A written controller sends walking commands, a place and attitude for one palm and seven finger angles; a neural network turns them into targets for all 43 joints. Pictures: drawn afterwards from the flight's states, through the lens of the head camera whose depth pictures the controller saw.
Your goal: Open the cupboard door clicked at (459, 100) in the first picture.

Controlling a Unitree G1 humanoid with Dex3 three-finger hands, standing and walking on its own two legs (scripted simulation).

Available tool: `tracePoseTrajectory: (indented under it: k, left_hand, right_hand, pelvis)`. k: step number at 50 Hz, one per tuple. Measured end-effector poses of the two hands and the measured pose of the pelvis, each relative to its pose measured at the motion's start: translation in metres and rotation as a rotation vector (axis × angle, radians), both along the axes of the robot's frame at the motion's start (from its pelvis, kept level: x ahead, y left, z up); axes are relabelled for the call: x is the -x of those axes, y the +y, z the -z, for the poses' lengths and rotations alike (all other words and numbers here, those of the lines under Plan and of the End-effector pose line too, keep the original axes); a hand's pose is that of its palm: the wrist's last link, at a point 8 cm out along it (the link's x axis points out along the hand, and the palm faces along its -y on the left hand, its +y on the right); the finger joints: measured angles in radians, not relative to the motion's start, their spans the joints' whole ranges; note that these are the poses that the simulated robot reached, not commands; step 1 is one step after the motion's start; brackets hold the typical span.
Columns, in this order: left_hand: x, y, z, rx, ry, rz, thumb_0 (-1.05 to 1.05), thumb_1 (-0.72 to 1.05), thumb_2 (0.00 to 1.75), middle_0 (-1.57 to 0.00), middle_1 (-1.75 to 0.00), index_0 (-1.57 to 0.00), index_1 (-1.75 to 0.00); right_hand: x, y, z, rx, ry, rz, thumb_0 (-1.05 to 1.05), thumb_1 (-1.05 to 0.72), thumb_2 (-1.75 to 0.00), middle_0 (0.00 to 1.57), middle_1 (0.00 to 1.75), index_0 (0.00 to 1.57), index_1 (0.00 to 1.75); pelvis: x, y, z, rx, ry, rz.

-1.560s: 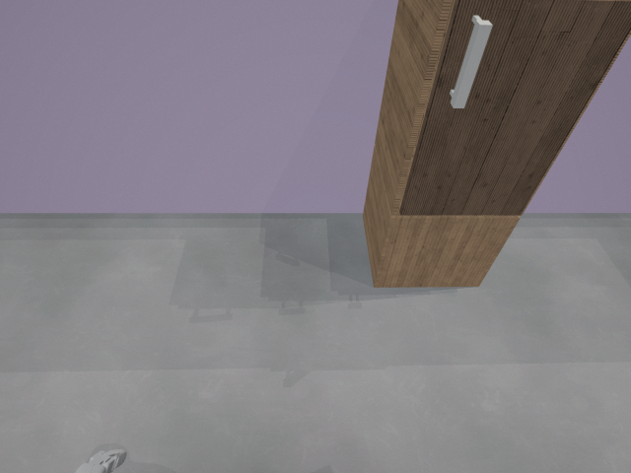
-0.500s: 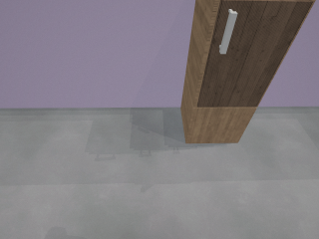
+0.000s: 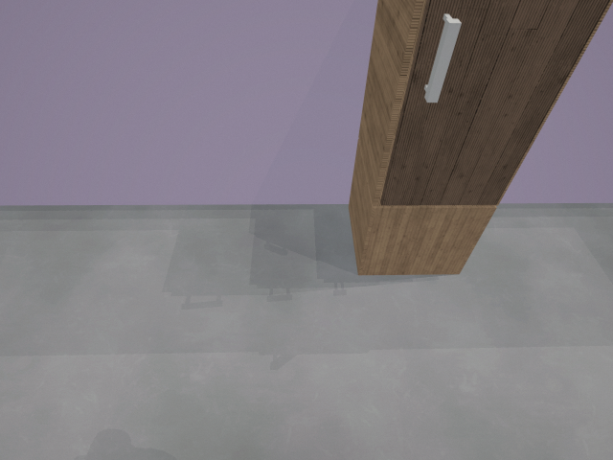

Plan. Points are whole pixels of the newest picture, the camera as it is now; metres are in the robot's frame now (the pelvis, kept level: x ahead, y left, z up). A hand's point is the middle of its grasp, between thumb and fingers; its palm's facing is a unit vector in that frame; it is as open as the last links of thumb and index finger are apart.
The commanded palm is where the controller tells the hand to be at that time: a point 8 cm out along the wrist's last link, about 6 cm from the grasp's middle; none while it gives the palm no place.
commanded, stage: walk to a spot facing it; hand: left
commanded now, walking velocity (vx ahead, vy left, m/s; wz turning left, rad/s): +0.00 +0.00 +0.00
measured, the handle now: (438, 59) +0.90 -0.24 +0.12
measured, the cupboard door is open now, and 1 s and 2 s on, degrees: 0 0 0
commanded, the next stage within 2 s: none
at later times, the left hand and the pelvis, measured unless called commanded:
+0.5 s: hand out of the picture +0.06 +0.17 -0.18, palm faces -0.16 -0.94 -0.29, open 7.4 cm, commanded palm none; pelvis -0.02 -0.03 -0.03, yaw -12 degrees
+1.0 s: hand out of the picture +0.09 +0.14 -0.16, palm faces -0.35 -0.90 -0.27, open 7.4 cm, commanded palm none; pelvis -0.04 -0.03 +0.00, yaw -26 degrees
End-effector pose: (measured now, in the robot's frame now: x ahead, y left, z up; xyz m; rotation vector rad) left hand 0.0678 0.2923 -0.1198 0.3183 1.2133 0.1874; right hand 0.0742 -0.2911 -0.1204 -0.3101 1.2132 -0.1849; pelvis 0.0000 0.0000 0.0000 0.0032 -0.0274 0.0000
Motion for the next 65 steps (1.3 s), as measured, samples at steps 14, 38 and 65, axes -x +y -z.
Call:
tracePoseTrajectory:
  k: [14, 38, 65]
  left_hand:
    - [-0.004, -0.013, 0.009, 0.012, 0.025, 0.023, 0.00, 0.91, 0.89, -0.20, -0.30, -0.20, -0.30]
    - [0.011, -0.113, 0.006, 0.055, 0.104, 0.197, 0.00, 0.91, 0.89, -0.21, -0.30, -0.20, -0.30]
    - [-0.094, -0.078, 0.020, 0.100, 0.031, 0.538, 0.00, 0.91, 0.89, -0.20, -0.30, -0.20, -0.29]
  right_hand:
    - [0.003, 0.008, 0.007, -0.017, -0.043, 0.057, 0.01, -0.91, -0.90, 0.20, 0.30, 0.20, 0.30]
    - [0.105, -0.028, 0.027, -0.113, -0.018, 0.348, 0.01, -0.91, -0.90, 0.20, 0.30, 0.20, 0.30]
    - [0.206, 0.062, -0.006, -0.002, -0.069, 0.657, 0.01, -0.91, -0.90, 0.20, 0.30, 0.20, 0.30]
  pelvis:
    - [0.003, -0.002, 0.006, -0.004, 0.003, 0.065]
    - [0.038, -0.051, 0.004, -0.055, 0.040, 0.324]
    - [0.045, 0.020, 0.004, 0.004, 0.034, 0.657]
